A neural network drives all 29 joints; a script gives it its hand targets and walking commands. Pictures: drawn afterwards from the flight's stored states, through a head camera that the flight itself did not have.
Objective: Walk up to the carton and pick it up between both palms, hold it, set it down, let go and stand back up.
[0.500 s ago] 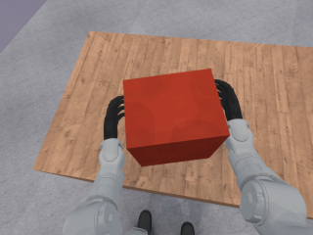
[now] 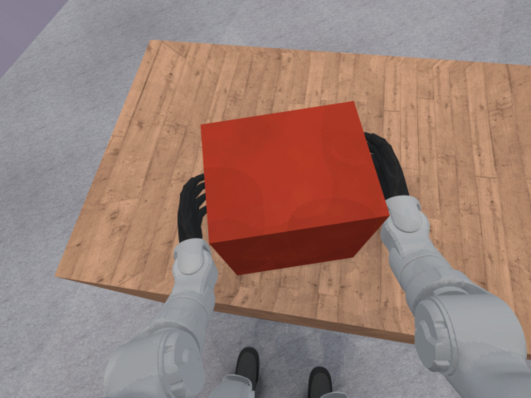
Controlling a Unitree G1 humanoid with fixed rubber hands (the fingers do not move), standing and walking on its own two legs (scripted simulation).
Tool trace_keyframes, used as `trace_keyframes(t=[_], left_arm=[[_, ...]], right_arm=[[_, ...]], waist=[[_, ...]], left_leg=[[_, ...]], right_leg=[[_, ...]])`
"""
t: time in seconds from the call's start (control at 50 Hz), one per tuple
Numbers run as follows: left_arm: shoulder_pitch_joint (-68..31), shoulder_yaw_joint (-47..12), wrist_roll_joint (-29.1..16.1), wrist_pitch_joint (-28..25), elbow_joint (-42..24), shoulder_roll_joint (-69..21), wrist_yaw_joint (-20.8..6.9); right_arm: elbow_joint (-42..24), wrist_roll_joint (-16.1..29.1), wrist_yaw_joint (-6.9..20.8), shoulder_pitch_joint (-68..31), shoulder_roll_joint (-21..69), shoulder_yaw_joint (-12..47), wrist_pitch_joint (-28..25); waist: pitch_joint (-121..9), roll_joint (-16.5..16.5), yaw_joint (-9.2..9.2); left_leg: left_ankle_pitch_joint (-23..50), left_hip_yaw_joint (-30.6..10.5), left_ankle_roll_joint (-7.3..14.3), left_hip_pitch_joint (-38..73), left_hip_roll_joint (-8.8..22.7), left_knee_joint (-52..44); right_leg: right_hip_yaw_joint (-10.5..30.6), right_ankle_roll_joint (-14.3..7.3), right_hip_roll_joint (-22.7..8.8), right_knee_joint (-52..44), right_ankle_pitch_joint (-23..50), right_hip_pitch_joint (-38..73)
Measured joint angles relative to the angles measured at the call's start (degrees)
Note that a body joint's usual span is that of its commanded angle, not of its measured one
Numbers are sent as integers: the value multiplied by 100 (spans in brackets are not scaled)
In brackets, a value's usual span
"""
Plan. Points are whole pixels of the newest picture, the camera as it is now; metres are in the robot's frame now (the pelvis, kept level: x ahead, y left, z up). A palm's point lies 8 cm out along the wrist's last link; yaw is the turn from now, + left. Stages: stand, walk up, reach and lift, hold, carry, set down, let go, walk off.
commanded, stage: set down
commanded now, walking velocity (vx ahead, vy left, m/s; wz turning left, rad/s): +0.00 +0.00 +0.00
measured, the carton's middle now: (287, 200) +0.42 +0.03 -0.06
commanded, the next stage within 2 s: none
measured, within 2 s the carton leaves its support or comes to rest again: neither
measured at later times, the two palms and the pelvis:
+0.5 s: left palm (174, 253) +0.31 +0.20 -0.05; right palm (414, 201) +0.41 -0.15 +0.00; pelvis -0.04 +0.00 -0.01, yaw +0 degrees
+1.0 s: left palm (162, 282) +0.27 +0.20 -0.04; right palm (433, 248) +0.35 -0.17 -0.02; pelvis -0.05 +0.00 +0.00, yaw +0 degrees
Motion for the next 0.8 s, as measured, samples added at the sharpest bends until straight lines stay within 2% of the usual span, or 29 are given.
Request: trace_keyframes(t=[0.1,0.28,0.62,0.8], left_arm=[[-89,-32,-426,26,19,61,104],[-65,-636,-957,242,2,232,139],[484,-1088,-1309,436,-228,301,156],[927,-1385,-1414,442,-617,311,158]], right_arm=[[69,333,17,-80,-49,325,85],[114,749,222,-79,-196,576,231],[160,1560,528,131,-642,1133,473],[153,1678,614,572,-644,1187,472]], waist=[[-193,0,19],[-251,0,19],[-94,0,19],[59,0,19]], left_leg=[[-26,0,-31,-366,0,210],[-36,-1,-34,-485,0,469],[-16,-1,-42,-44,0,550],[-26,-1,-54,243,1,550]], right_leg=[[0,2,1,209,-6,-368],[0,9,4,463,-7,-485],[0,18,6,642,-28,-94],[0,18,6,657,-45,185]])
